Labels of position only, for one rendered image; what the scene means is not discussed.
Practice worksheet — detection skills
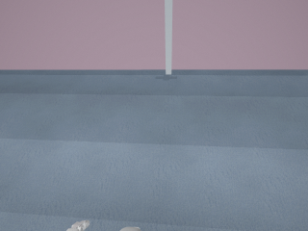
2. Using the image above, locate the robot left hand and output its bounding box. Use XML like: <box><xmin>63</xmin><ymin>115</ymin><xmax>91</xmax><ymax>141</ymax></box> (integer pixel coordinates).
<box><xmin>66</xmin><ymin>219</ymin><xmax>90</xmax><ymax>231</ymax></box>

